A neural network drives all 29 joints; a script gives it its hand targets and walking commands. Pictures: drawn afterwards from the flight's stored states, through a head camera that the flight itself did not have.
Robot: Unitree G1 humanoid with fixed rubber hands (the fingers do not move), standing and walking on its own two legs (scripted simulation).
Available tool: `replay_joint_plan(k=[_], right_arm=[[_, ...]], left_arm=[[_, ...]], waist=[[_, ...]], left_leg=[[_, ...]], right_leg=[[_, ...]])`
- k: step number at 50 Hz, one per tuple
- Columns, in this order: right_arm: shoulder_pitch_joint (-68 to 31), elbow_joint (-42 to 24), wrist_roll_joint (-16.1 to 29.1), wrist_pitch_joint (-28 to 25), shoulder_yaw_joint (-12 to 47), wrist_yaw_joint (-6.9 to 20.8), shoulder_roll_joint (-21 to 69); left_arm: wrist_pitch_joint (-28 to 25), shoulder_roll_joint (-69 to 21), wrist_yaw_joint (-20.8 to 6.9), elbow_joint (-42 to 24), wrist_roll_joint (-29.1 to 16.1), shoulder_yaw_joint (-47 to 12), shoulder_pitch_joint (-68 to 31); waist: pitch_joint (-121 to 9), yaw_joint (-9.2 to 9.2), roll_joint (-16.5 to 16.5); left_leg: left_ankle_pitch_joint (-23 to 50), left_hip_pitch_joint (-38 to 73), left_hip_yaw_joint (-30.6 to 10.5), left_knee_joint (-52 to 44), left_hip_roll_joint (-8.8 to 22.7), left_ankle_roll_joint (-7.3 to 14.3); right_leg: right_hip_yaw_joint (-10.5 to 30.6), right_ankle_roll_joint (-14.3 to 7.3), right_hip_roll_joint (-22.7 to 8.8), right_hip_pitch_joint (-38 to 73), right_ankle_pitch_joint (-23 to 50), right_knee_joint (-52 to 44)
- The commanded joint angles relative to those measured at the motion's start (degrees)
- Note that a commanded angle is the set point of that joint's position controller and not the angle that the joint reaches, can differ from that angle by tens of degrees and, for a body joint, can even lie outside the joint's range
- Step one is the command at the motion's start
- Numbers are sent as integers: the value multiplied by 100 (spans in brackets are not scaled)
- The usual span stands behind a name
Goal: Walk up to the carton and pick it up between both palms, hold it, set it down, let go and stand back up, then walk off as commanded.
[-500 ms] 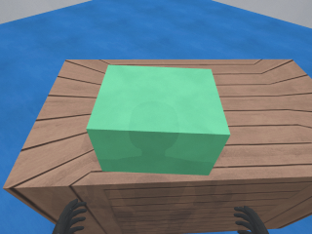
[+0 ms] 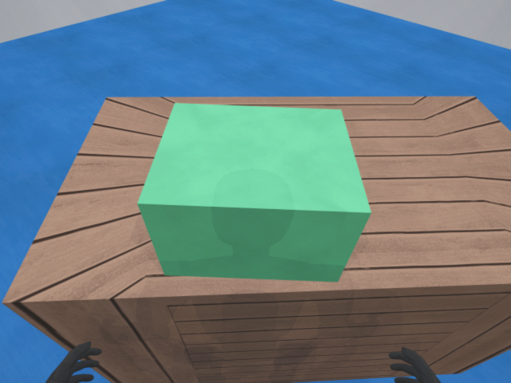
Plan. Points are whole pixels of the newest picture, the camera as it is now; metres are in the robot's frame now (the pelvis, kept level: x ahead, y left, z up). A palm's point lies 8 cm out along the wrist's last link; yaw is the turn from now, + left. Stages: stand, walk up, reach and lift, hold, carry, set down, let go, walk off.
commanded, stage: stand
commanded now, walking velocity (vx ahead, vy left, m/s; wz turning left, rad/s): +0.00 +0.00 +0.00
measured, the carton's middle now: (254, 190) +0.45 +0.01 +0.05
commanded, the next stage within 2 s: walk off in 0.70 s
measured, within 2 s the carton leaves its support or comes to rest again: neither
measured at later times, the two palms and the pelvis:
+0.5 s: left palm out of the picture +0.13 +0.30 -0.07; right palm out of the picture +0.14 -0.27 -0.07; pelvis +0.00 +0.00 +0.00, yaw +0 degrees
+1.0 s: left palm out of the picture +0.12 +0.31 -0.08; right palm out of the picture +0.12 -0.28 -0.08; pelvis -0.01 +0.00 +0.00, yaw +0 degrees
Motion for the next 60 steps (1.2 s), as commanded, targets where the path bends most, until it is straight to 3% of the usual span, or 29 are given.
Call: replay_joint_plan(k=[1, 9, 19, 22, 25, 44, 45, 48, 52, 53, 54, 55, 56, 58, 60], right_arm=[[-182, 17, -2, -18, -400, -50, -1384], [-210, 10, 4, -10, -421, -53, -1418], [-275, 48, 29, 19, -402, -71, -1358], [-252, 84, 36, 23, -400, -78, -1322], [-150, 90, 44, 15, -419, -78, -1401], [-211, 133, 66, 17, -418, -97, -1369], [-89, 87, 41, 197, -538, -94, -1973], [85, 25, 58, 268, -589, -128, -1921], [55, -105, 61, 384, -617, -139, -2031], [-6, -152, 43, 403, -633, -140, -2112], [-90, -232, 6, 420, -661, -143, -2245], [-197, -222, -15, 414, -679, -155, -2321], [-273, -214, -23, 420, -653, -179, -2411], [-561, -269, -28, 444, -621, -211, -2324], [-633, -250, -72, 461, -612, -219, -2159]], left_arm=[[-216, 1027, 16, -99, 133, 161, -184], [-240, 1063, 41, -20, 122, 173, -211], [-236, 1059, 25, 69, 86, 136, -235], [-251, 1125, 50, 104, 119, 155, -295], [-241, 1098, 31, 112, 98, 137, -317], [-261, 1075, 42, 275, 76, 110, -246], [-119, 1431, 85, 48, -120, 249, 11], [-58, 1376, 127, -23, -105, 270, 348], [96, 1295, 103, -107, -84, 301, 326], [124, 1246, 91, -111, -77, 298, 353], [164, 1174, 80, -74, -86, 292, 385], [199, 1092, 87, -94, -75, 259, 377], [237, 1157, 95, -70, -88, 269, 375], [249, 1210, 85, 2, -133, 277, 598], [198, 1167, 71, 88, -126, 257, 668]], waist=[[-38, 81, 237], [-91, 69, 163], [-99, 75, 334], [7, 61, 173], [-85, 7, 294], [-145, 59, 290], [320, -19, 489], [-251, -46, 517], [-276, -24, 365], [-203, -14, 574], [-193, -45, 1050], [10, -28, 1317], [195, -17, 1236], [413, 144, 1069], [257, 209, 1014]], left_leg=[[413, -310, -556, -265, 469, 313], [557, -231, -551, -229, 490, 348], [457, -267, -514, -246, 487, 336], [442, -274, -544, -271, 481, 342], [529, -204, -509, -252, 479, 322], [694, -95, -504, -250, 503, 327], [2672, -381, -249, 521, 558, 336], [3104, -305, -286, 927, 663, 624], [1906, -692, -659, 991, 968, 1069], [1771, -950, -885, 745, 1220, 1252], [1969, -1182, -1366, 268, 1663, 1557], [2431, -1321, -1892, -37, 2187, 1897], [2308, -1752, -2093, -151, 2340, 2047], [2398, -1792, -1716, 122, 2140, 1797], [2595, -1112, -1138, 656, 1619, 1198]], right_leg=[[545, -302, -549, 49, 669, -92], [553, -320, -574, 91, 788, -67], [560, -338, -593, 147, 816, -102], [559, -329, -600, 99, 820, -116], [555, -341, -594, 129, 857, -114], [556, -337, -612, 174, 1026, -148], [706, -499, -622, -316, 2652, 372], [621, -614, -526, -197, 2954, 1146], [638, -634, -285, -597, 1694, 1804], [406, -540, -38, -560, 1129, 2305], [132, -324, 328, -566, -40, 3060], [29, -198, 421, -849, -1731, 3555], [120, -160, 409, -807, -2058, 4010], [261, -215, 215, -801, -1926, 3651], [218, -280, 25, -768, -1407, 2154]])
